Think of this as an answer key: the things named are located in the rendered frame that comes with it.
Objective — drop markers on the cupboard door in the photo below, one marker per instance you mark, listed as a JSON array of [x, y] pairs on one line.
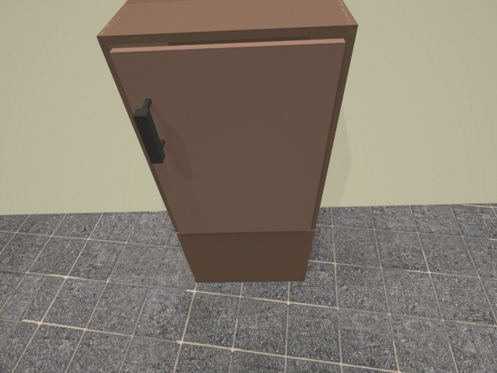
[[245, 127]]

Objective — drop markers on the handle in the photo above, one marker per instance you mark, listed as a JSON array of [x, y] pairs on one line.
[[149, 135]]

